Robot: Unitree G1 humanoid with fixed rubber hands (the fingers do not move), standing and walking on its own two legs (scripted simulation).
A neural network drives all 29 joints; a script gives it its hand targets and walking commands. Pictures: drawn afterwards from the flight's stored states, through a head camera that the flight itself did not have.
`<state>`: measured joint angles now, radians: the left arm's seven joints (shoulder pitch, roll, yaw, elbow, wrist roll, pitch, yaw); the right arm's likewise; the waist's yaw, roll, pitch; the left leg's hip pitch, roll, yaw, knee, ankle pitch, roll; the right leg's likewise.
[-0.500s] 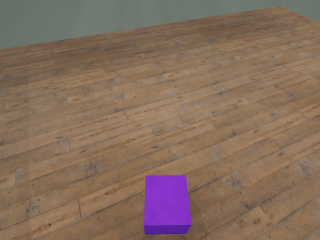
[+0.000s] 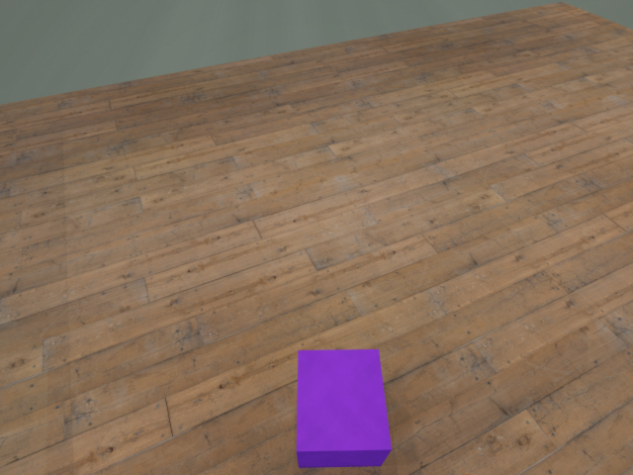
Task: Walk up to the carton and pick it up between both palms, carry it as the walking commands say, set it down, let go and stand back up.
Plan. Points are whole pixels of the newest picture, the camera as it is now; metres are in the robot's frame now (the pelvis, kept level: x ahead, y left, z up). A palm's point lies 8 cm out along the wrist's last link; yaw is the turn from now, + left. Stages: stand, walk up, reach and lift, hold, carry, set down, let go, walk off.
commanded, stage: stand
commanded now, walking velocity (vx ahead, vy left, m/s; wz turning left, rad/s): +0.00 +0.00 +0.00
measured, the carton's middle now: (339, 407) +0.41 -0.05 -0.68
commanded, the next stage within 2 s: reach and lift in 0.18 s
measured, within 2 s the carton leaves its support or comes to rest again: neither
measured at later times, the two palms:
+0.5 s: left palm out of the picture +0.14 +0.21 -0.13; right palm out of the picture +0.15 -0.23 -0.13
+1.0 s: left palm (201, 452) +0.20 +0.19 -0.18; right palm (489, 449) +0.20 -0.25 -0.18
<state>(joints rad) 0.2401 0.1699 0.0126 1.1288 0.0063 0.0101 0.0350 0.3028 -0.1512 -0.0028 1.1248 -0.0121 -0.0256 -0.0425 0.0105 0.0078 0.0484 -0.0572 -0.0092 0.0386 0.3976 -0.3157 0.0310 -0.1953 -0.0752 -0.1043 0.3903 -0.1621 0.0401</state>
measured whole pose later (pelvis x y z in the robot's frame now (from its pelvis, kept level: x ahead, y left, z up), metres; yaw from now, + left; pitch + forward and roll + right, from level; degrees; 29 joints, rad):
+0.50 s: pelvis -0.01 -0.02 -0.02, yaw +1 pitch +12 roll -1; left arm 0.01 0.19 0.00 0.59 -0.02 0.61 0.00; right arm 0.03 -0.16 -0.03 0.53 0.03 0.64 -0.03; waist 0.01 0.02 -0.06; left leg -0.47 0.02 0.01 0.65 -0.39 0.01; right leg -0.57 -0.02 -0.03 0.59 -0.23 0.01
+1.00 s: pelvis -0.09 -0.04 -0.09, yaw +3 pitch +15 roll +1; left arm -0.38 0.22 0.11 0.60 0.00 0.48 -0.05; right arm -0.32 -0.19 -0.13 0.50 0.04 0.53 -0.01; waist -0.02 -0.01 0.07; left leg -0.91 0.00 -0.02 1.09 -0.45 -0.02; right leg -1.00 -0.01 0.01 1.02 -0.29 0.01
